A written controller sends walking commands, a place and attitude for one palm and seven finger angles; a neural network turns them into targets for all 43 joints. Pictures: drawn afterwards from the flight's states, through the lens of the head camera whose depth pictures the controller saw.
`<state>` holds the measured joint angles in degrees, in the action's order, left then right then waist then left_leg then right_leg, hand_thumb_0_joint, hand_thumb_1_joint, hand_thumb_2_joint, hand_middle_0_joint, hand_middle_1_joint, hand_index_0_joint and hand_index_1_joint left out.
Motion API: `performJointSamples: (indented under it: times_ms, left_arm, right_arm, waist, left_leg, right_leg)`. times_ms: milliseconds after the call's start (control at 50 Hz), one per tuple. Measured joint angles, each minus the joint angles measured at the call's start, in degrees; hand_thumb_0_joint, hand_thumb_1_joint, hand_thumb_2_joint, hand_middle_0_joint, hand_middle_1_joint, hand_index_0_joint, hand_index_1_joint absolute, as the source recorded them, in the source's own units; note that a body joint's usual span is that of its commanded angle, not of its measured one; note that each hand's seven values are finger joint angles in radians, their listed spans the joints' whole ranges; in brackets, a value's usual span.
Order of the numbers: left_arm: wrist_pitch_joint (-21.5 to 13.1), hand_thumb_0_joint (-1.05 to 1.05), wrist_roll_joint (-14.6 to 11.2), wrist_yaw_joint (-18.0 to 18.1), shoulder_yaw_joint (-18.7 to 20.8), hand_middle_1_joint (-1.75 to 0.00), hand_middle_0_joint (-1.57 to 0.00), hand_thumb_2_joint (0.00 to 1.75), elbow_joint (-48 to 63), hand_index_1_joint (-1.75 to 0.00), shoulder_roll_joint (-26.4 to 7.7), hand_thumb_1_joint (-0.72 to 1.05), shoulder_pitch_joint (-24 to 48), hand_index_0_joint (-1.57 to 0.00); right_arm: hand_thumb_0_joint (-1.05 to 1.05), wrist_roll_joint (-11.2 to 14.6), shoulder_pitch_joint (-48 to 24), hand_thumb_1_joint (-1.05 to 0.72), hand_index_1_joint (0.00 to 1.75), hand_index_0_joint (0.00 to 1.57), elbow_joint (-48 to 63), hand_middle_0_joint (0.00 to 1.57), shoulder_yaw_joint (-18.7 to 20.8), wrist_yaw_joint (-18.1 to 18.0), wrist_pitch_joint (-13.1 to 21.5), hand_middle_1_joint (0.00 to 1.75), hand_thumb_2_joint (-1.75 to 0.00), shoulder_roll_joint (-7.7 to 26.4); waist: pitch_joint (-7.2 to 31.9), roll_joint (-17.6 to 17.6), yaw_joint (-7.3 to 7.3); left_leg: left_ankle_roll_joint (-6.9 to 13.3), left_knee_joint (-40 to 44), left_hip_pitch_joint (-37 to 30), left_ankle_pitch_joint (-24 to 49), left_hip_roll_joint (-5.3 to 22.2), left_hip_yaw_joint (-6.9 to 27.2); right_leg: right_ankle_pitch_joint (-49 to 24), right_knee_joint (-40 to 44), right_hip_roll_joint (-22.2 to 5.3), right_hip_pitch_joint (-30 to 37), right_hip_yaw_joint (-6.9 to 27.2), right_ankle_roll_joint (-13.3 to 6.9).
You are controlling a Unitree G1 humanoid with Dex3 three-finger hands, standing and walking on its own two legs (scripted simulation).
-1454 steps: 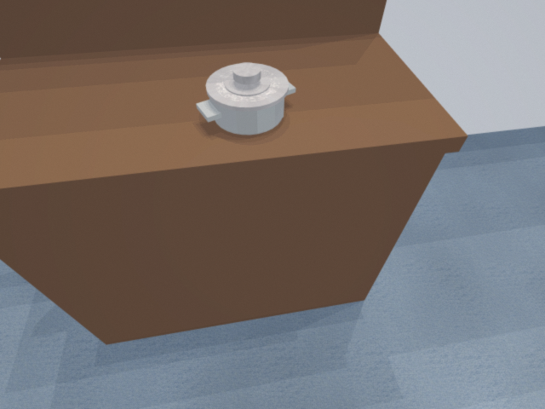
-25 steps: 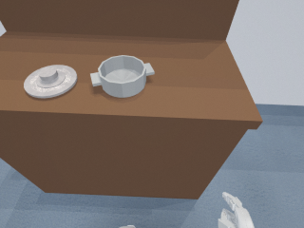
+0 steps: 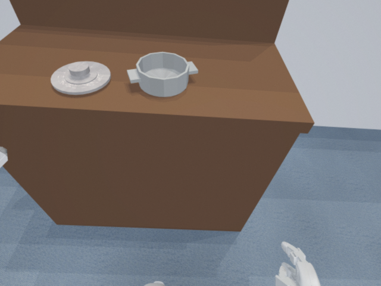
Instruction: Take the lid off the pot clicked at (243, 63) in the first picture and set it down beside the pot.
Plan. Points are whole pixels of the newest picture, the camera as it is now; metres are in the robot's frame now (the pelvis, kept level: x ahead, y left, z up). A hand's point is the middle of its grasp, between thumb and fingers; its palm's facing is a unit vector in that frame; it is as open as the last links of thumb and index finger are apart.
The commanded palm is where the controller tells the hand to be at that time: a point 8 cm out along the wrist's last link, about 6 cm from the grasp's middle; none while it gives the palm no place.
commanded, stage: step back with the hand held close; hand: left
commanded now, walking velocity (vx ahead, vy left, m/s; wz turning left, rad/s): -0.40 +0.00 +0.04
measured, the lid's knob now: (79, 69) +0.61 +0.35 +0.12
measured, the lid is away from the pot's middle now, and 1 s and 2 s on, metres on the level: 0.23 0.23 0.23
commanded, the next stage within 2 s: stop stepping back and stand still in 0.02 s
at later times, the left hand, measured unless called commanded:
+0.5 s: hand out of the picture -0.02 +0.25 +0.34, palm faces +0.62 -0.74 -0.25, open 7.4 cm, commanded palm -0.04 +0.29 +0.30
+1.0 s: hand out of the picture +0.01 +0.26 +0.25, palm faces +0.57 -0.72 -0.41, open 7.4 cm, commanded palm none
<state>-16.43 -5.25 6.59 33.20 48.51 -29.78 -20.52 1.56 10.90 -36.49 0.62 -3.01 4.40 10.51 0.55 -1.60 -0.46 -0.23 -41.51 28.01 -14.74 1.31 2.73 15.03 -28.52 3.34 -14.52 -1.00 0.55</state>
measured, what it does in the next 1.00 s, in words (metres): walks backwards: left foot, then right foot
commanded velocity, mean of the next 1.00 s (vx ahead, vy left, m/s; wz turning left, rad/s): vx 0.15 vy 0.00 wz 0.00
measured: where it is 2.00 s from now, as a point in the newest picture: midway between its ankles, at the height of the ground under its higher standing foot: outside the picture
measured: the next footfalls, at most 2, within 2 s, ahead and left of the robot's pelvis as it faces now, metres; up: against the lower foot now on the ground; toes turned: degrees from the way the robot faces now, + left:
left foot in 0.04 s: +0.08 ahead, +0.10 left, +0.00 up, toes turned -1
right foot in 0.36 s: -0.13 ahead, -0.11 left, +0.00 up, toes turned -2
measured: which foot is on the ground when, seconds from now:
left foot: up 0.00-0.02, down 0.04-0.36, up 0.38-0.58, down 0.60-0.88, up 0.90-1.00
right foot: down 0.00-0.10, up 0.12-0.34, down 0.36-0.60, up 0.62-0.86, down 0.88-1.00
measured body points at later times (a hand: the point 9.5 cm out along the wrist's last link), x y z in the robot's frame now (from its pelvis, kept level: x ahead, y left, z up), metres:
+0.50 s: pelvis -0.16 +0.01 +0.00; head -0.23 +0.03 +0.45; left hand -0.06 +0.29 +0.35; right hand -0.01 -0.22 -0.08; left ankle -0.14 +0.11 -0.66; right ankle -0.17 -0.10 -0.73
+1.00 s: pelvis -0.19 +0.00 +0.00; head -0.23 -0.03 +0.44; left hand -0.03 +0.30 +0.27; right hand -0.05 -0.23 -0.13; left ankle -0.21 +0.13 -0.68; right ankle -0.17 -0.11 -0.73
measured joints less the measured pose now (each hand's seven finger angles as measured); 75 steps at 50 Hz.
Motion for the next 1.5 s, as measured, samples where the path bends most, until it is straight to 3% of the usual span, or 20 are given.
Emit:
performJointSamples:
  times_ms: [140,220,340,400,460,520,600,660,720,800,880,920,960,1000,1080,1140,1180,1220,1280,1500]
  left_arm:
    - [-0.38,0.01,-0.53,0.05,-1.25,-0.30,-0.22,0.90,-7.05,-0.30,1.85,0.89,6.14,-0.21]
    - [6.46,0.01,-1.99,-0.86,-1.22,-0.30,-0.21,0.90,-6.33,-0.30,2.52,0.89,1.35,-0.21]
    - [6.46,0.02,-0.69,0.80,1.20,-0.30,-0.22,0.90,5.08,-0.30,-0.80,0.89,-7.75,-0.21]
    - [4.09,0.02,0.22,0.34,2.20,-0.30,-0.22,0.90,3.19,-0.30,-3.14,0.89,-2.19,-0.21]
    - [3.81,0.01,0.18,-0.48,0.75,-0.30,-0.22,0.90,-2.39,-0.31,-2.92,0.88,5.52,-0.22]
    - [3.79,0.00,0.06,0.14,-0.68,-0.30,-0.22,0.90,-10.71,-0.31,0.07,0.89,12.44,-0.22]
    - [5.99,0.00,-0.35,2.01,-2.50,-0.30,-0.21,0.90,-16.77,-0.30,5.24,0.89,17.46,-0.21]
    - [6.51,0.01,-1.08,1.96,-1.76,-0.30,-0.20,0.90,-13.45,-0.30,5.95,0.90,10.82,-0.20]
    - [6.19,0.01,-0.68,1.13,-3.21,-0.30,-0.20,0.90,-7.72,-0.30,5.70,0.90,1.63,-0.20]
    - [4.27,0.02,0.60,1.06,-1.51,-0.30,-0.21,0.90,-0.25,-0.30,2.51,0.89,-5.71,-0.21]
    - [3.13,0.01,1.42,2.19,2.01,-0.30,-0.22,0.90,-1.79,-0.30,-2.26,0.89,-1.59,-0.21]
    - [2.31,0.01,1.59,1.95,2.07,-0.30,-0.22,0.90,-5.37,-0.30,-2.26,0.89,3.87,-0.21]
    - [2.81,0.00,3.72,-0.15,-4.65,-0.30,-0.21,0.90,-15.07,-0.30,1.04,0.89,9.60,-0.21]
    - [8.25,0.00,5.64,-2.33,-11.95,-0.30,-0.21,0.90,-28.59,-0.30,5.59,0.90,12.23,-0.20]
    - [17.69,0.00,6.74,-4.60,-22.11,-0.30,-0.20,0.90,-58.42,-0.30,12.89,0.91,11.53,-0.19]
    - [21.18,0.00,6.81,-6.32,-28.76,-0.30,-0.19,0.90,-76.82,-0.30,16.49,0.92,8.65,-0.19]
    - [22.05,0.01,6.54,-7.26,-31.78,-0.30,-0.20,0.90,-86.76,-0.30,19.01,0.92,6.88,-0.19]
    - [21.63,0.00,5.24,-7.06,-32.08,-0.30,-0.20,0.90,-94.50,-0.30,21.42,0.94,4.95,-0.19]
    - [19.17,-0.06,4.65,-5.63,-29.12,-0.30,-0.21,0.89,-98.55,-0.30,19.16,1.04,4.46,-0.21]
    - [18.57,-0.01,5.13,-5.01,-30.72,-0.30,-0.21,0.90,-108.31,-0.30,16.11,0.95,4.70,-0.20]
  right_arm:
    - [0.01,-0.32,0.47,-0.90,0.30,0.20,-1.09,0.20,0.51,0.06,1.46,0.30,-0.89,1.13]
    - [0.01,-0.09,0.22,-0.90,0.30,0.20,1.18,0.20,-0.02,2.42,1.85,0.30,-0.89,-0.34]
    - [0.01,-0.93,4.72,-0.90,0.30,0.20,3.17,0.20,-1.23,1.90,2.87,0.30,-0.89,-2.62]
    - [0.01,-1.40,4.14,-0.90,0.30,0.20,1.45,0.20,-1.52,1.16,1.61,0.30,-0.89,-1.11]
    - [0.01,0.21,4.65,-0.90,0.30,0.20,-2.14,0.20,-1.49,0.63,-1.87,0.30,-0.89,0.06]
    - [0.01,1.10,6.07,-0.90,0.30,0.20,-2.67,0.20,-1.75,-0.17,-3.35,0.30,-0.89,0.64]
    - [0.01,1.39,5.74,-0.90,0.30,0.20,0.83,0.20,-1.52,-1.16,-1.13,0.30,-0.89,3.15]
    - [0.01,1.02,3.25,-0.90,0.30,0.20,2.78,0.20,-1.06,-0.11,1.08,0.30,-0.89,0.93]
    - [0.01,0.74,5.36,-0.90,0.30,0.20,3.06,0.20,-1.54,1.39,3.26,0.30,-0.89,-2.01]
    - [0.01,-0.10,8.12,-0.90,0.30,0.20,1.34,0.20,-2.40,1.42,4.02,0.30,-0.89,-3.10]
    - [0.01,-0.07,9.83,-0.90,0.30,0.20,0.23,0.20,-2.35,0.59,2.88,0.30,-0.89,-2.55]
    - [0.01,0.07,8.11,-0.90,0.30,0.20,-1.30,0.20,-1.99,0.63,1.90,0.30,-0.89,-1.00]
    - [0.01,0.66,6.34,-0.90,0.30,0.20,-5.58,0.20,-0.51,2.24,1.64,0.30,-0.89,1.58]
    - [0.01,0.32,5.64,-0.90,0.30,0.20,-8.03,0.20,0.65,3.16,-0.76,0.30,-0.89,3.67]
    - [0.01,-1.20,4.72,-0.90,0.30,0.20,-7.78,0.20,1.59,4.04,-4.83,0.30,-0.89,6.00]
    - [0.01,-2.46,4.09,-0.90,0.30,0.20,-6.38,0.20,1.76,4.44,-5.34,0.30,-0.89,6.69]
    - [0.01,-2.88,3.89,-0.91,0.30,0.20,-7.70,0.20,1.63,3.98,-5.06,0.30,-0.89,5.85]
    - [0.01,-2.79,4.84,-0.91,0.30,0.19,-10.37,0.20,1.24,3.42,-5.03,0.30,-0.89,4.32]
    - [0.00,-2.48,7.44,-0.91,0.30,0.19,-14.47,0.20,1.05,2.45,-5.63,0.30,-0.89,2.03]
    - [0.01,-1.58,7.75,-0.91,0.30,0.19,-21.26,0.20,1.74,1.72,-7.17,0.30,-0.89,-0.69]
  waist:
    - [-0.12,1.34,-1.00]
    - [-1.93,2.11,-2.30]
    - [1.04,3.17,-1.72]
    - [0.87,2.16,0.12]
    - [4.13,1.78,1.58]
    - [8.11,3.21,2.02]
    - [8.05,1.43,0.07]
    - [4.36,3.49,-1.87]
    - [4.59,4.93,-3.74]
    - [3.45,3.40,-2.01]
    - [2.69,1.31,-0.13]
    - [1.62,0.42,1.16]
    - [3.25,-1.98,1.03]
    - [6.24,-2.49,0.39]
    - [7.12,-1.49,-1.27]
    - [4.16,-1.32,-2.59]
    - [1.23,0.20,-3.17]
    - [-0.96,2.65,-2.90]
    - [-3.33,4.51,-1.07]
    - [-5.56,0.05,-0.59]
  left_leg:
    - [2.82,6.32,-2.77,4.01,-1.26,-0.50]
    - [3.00,11.49,-3.18,9.30,-0.61,-1.13]
    - [0.92,16.84,-1.69,7.19,-0.40,-0.29]
    - [0.23,2.58,3.65,-1.78,-1.10,-1.07]
    - [0.26,-18.28,5.11,-5.57,-1.65,-1.87]
    - [1.47,-19.26,-0.59,-9.43,-0.19,-3.99]
    - [4.41,3.36,-12.11,-15.16,2.46,-2.32]
    - [2.37,3.22,-11.15,-5.86,1.39,-4.78]
    - [2.21,8.05,-11.88,-2.88,1.09,-4.39]
    - [0.51,14.00,-13.36,0.66,3.18,-2.94]
    - [0.69,8.30,-11.14,-5.36,3.71,-2.00]
    - [1.39,-3.69,-6.86,-9.73,2.96,-1.55]
    - [1.31,-14.13,-2.09,-13.41,3.20,-2.21]
    - [0.97,-16.80,-0.15,-15.30,2.98,-4.28]
    - [0.95,-9.09,-3.67,-14.68,2.08,-6.82]
    - [1.75,1.51,-8.52,-7.41,2.14,-4.97]
    - [-1.28,0.76,-8.54,-4.04,3.19,-4.85]
    - [-3.27,0.67,-9.47,-6.07,4.02,-5.28]
    - [-4.22,2.91,-10.51,-5.97,4.78,-4.53]
    - [-2.96,9.52,-13.43,-2.63,4.81,-5.53]
  right_leg:
    - [3.93,-11.94,-1.15,-7.49,2.15,0.40]
    - [12.47,-27.60,1.17,-11.78,4.90,0.32]
    - [13.14,-6.21,0.06,1.22,-1.95,-2.24]
    - [0.61,2.79,-0.69,5.61,-3.84,-3.43]
    - [2.44,-1.21,-1.55,4.35,-4.11,-2.57]
    - [3.68,-2.84,-3.53,2.47,-3.86,-2.54]
    - [9.02,-8.89,-4.28,-2.92,-4.95,-2.35]
    - [12.96,-28.75,-2.69,-10.74,-0.03,-1.45]
    - [9.89,-38.51,-1.55,-15.64,0.15,-1.40]
    - [7.88,-23.35,-2.55,-12.60,-3.46,-1.63]
    - [9.17,-3.70,-2.87,-1.65,-4.19,-2.97]
    - [-0.35,-2.97,-3.26,-1.75,-3.50,-3.26]
    - [0.54,-5.60,-4.02,-2.46,-5.16,-2.38]
    - [3.60,-7.88,-6.35,-3.06,-6.20,-1.86]
    - [6.89,-11.72,-10.17,-3.45,-5.71,-0.64]
    - [8.78,-15.08,-9.52,-4.89,-4.44,0.09]
    - [9.66,-16.48,-8.54,-5.17,-3.77,0.46]
    - [9.41,-15.08,-7.73,-3.97,-3.44,0.26]
    - [6.67,-10.94,-6.72,-1.78,-4.39,-0.27]
    - [2.61,-1.53,-6.10,2.12,-4.05,0.72]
